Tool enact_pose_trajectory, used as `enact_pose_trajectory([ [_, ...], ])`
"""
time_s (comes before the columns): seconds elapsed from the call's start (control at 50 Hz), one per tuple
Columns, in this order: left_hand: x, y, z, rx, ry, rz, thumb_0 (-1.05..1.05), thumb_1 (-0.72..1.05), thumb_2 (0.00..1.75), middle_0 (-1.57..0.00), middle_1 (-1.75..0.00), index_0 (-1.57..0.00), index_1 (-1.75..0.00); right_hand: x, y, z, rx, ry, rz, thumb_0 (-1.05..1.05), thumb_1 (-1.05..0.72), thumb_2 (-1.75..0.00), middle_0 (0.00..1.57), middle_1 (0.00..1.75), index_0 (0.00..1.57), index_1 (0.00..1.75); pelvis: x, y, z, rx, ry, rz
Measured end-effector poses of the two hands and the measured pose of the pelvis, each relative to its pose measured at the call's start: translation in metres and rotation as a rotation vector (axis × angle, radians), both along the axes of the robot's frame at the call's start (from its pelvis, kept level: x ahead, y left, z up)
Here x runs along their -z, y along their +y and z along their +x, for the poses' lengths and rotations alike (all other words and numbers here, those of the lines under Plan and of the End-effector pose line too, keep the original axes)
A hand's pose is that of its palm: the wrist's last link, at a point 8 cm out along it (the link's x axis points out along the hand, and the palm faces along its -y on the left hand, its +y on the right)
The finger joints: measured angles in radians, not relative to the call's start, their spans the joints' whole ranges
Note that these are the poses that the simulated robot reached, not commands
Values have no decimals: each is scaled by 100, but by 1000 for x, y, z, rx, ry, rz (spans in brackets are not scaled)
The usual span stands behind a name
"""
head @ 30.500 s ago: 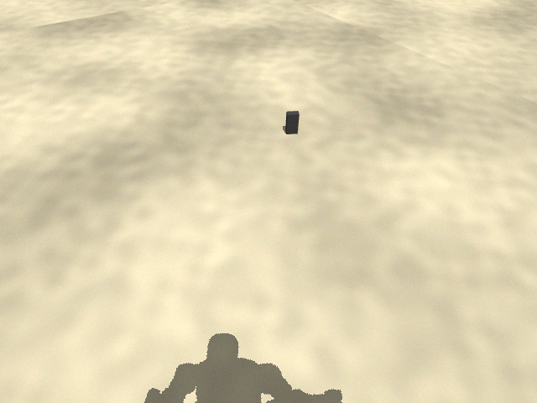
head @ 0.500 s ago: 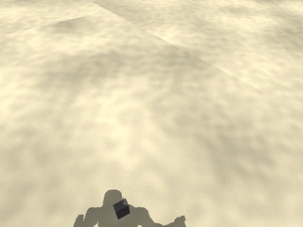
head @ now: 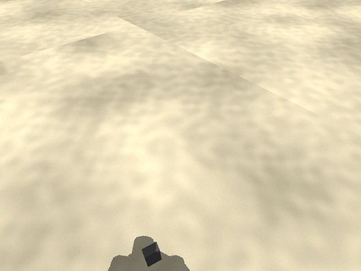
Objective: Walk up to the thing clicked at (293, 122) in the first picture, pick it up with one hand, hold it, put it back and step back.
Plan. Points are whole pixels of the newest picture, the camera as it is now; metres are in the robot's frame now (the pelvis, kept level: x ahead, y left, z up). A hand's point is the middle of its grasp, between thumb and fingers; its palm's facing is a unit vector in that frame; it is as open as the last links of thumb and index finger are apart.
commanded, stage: stand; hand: left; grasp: from the side
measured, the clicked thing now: (152, 254) +0.39 +0.16 -0.71
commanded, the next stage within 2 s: step back in 1.40 s
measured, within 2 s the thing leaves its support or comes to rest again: neither
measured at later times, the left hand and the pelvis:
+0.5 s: hand out of the picture +0.06 +0.24 -0.16, palm faces -0.03 -0.94 -0.34, open 7.3 cm; pelvis +0.01 -0.01 +0.00, yaw +0 degrees
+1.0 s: hand out of the picture +0.11 +0.24 -0.15, palm faces -0.02 -0.94 -0.34, open 7.3 cm; pelvis +0.03 -0.01 +0.00, yaw -1 degrees
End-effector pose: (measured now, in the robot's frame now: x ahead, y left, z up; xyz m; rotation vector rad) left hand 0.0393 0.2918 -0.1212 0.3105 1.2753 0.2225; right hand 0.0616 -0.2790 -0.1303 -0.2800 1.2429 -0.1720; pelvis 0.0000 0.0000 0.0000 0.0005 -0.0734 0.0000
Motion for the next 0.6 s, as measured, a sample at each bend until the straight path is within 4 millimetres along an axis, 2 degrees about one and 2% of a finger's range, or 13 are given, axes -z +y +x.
enact_pose_trajectory([
  [0.32, 0, -5, 7, 3, 14, -6, 1, 91, 90, -20, -30, -21, -30, -3, -17, -13, 17, 42, -23, 1, -90, -90, 20, 30, 20, 30, -2, -7, 1, 5, 8, -1],
  [0.6, 0, -10, 24, 14, 23, -11, 1, 91, 90, -20, -30, -21, -30, -3, -19, -1, 19, 57, -19, 1, -90, -90, 20, 30, 20, 30, -3, -10, 12, 10, 29, -2],
])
